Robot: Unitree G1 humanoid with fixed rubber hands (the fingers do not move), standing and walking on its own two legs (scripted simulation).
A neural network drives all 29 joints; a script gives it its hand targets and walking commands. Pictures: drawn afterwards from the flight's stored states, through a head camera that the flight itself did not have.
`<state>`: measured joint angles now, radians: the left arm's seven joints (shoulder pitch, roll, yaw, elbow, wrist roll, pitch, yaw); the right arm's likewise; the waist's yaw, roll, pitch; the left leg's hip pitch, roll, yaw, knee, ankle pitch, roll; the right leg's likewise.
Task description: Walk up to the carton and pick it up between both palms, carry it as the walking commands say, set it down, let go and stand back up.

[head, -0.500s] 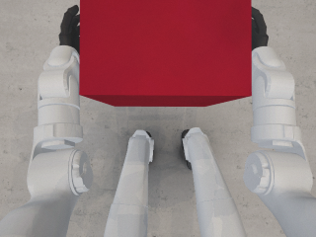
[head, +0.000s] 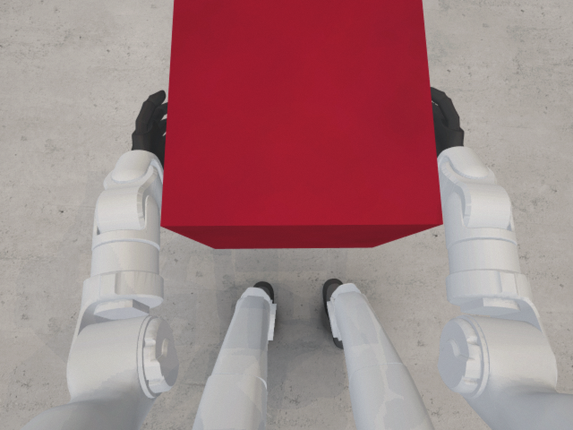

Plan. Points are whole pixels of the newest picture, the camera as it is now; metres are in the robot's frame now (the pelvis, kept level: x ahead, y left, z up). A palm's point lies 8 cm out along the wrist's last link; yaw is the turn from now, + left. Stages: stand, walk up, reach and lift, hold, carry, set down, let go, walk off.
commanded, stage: reach and lift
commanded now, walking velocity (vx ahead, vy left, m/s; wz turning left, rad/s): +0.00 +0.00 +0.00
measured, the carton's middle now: (295, 148) +0.47 -0.01 -0.10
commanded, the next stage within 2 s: none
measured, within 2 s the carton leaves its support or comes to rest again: neither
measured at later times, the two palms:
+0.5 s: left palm (123, 122) +0.44 +0.17 +0.07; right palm (514, 125) +0.41 -0.21 +0.06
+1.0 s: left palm (92, 142) +0.40 +0.17 +0.11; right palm (552, 147) +0.37 -0.21 +0.11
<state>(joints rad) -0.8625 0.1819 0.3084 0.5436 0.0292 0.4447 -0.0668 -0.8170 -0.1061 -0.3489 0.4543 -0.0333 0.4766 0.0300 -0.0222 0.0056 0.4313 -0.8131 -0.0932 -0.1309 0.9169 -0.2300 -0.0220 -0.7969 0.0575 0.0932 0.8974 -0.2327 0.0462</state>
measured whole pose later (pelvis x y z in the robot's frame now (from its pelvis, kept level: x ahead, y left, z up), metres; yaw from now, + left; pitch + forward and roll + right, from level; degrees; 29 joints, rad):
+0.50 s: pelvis +0.10 -0.01 +0.06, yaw -1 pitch +5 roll +0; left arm -0.42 0.03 0.33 0.57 0.14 0.50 -0.11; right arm -0.38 -0.02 -0.33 0.49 -0.12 0.55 0.11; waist -0.02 0.01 -0.06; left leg -0.40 -0.06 -0.11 0.57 -0.25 0.00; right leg -0.40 0.05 0.13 0.57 -0.24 0.02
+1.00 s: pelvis +0.11 -0.01 +0.07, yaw +0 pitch -5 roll +0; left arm -0.24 0.07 0.21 0.35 0.07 0.66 -0.12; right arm -0.17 0.03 -0.25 0.21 -0.10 0.73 0.06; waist -0.04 -0.02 -0.04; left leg -0.11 -0.05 -0.14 0.39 -0.19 0.00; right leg -0.10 0.04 0.10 0.38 -0.19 0.01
